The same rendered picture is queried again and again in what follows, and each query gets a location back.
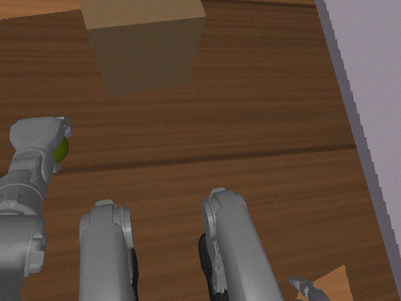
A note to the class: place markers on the left robot arm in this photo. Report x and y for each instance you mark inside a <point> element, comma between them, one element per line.
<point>22,237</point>

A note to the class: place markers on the right robot hand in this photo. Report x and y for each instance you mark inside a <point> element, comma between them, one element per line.
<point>307,288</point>

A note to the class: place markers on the left robot hand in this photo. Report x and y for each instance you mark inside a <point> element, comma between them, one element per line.
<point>43,132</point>

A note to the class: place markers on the right robot foot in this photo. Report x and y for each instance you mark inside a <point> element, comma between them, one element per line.
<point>206,265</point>

